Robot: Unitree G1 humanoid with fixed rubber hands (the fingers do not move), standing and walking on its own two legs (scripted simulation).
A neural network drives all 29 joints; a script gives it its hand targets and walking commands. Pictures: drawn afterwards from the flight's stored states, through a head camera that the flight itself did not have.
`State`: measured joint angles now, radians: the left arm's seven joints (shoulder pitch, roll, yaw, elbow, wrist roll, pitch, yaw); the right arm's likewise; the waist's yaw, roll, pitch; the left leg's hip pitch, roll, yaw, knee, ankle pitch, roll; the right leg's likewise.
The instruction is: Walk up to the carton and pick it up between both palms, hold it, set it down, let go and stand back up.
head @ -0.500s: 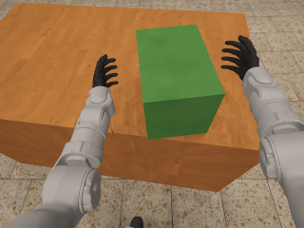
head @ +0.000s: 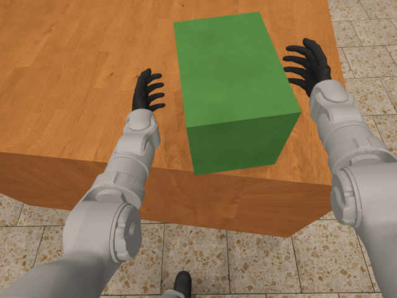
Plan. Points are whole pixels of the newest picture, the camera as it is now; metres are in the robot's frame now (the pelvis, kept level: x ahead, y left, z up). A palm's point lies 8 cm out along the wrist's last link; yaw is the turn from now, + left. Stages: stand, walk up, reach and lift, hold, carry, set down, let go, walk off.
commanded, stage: reach and lift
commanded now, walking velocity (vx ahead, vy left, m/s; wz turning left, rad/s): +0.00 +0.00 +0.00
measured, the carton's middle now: (225, 96) +0.55 +0.06 +0.01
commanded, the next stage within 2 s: none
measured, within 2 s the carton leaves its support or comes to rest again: neither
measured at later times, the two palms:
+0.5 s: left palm (157, 118) +0.44 +0.18 +0.04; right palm (305, 99) +0.52 -0.10 +0.06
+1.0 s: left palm (160, 121) +0.44 +0.18 +0.03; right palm (299, 101) +0.53 -0.10 +0.05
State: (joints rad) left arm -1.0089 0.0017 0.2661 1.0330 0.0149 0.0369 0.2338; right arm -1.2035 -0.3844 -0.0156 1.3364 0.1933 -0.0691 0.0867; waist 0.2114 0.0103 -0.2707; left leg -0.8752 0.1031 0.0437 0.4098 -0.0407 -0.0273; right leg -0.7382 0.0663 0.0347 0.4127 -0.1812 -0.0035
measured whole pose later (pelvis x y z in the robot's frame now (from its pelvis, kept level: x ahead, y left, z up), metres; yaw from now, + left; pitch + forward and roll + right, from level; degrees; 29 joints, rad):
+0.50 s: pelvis -0.01 +0.01 -0.01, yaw -1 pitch +33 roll -3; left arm -1.04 -0.04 0.26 1.08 0.02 -0.05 0.27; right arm -1.20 -0.33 -0.15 1.33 0.04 -0.08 0.08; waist 0.21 0.01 -0.29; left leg -0.99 0.10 0.05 0.47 -0.05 -0.01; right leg -0.86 0.06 0.04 0.48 -0.19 0.01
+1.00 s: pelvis +0.00 +0.00 +0.00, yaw -1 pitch +32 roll -2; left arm -0.96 -0.15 0.54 0.96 0.22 -0.10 0.21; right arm -1.14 -0.22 -0.38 1.21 -0.24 -0.15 0.07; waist 0.21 0.04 -0.24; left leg -0.92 0.10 0.08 0.39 -0.03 -0.02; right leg -0.81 0.05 0.05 0.44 -0.18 0.00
